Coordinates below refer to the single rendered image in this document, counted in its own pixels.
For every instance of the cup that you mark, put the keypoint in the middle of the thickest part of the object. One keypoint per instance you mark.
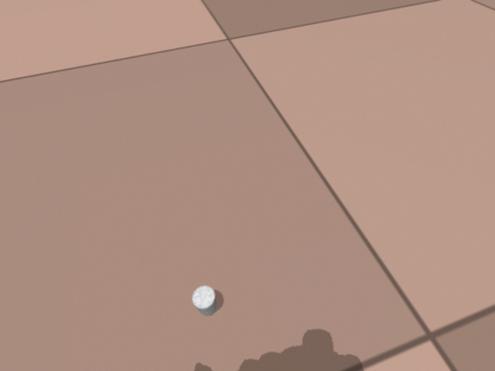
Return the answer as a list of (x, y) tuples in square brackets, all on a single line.
[(204, 299)]

